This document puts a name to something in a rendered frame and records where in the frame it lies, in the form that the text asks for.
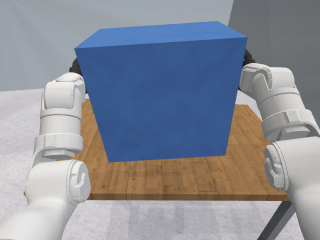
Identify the table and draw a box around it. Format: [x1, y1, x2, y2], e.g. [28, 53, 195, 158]
[23, 98, 296, 240]

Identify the left robot hand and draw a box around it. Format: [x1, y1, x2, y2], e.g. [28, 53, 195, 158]
[69, 58, 88, 94]

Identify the left robot forearm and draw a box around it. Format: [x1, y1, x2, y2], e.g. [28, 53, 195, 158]
[25, 72, 86, 203]

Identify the robot left upper arm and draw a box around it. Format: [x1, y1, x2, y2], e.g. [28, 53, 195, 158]
[0, 159, 91, 240]

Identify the robot right upper arm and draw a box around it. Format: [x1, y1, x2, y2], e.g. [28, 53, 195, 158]
[264, 136, 320, 240]

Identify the right robot hand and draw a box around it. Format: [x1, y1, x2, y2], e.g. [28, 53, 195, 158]
[238, 49, 256, 91]

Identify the right robot forearm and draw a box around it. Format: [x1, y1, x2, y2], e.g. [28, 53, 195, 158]
[239, 63, 320, 142]

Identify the carton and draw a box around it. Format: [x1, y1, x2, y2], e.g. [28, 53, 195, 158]
[74, 21, 248, 163]

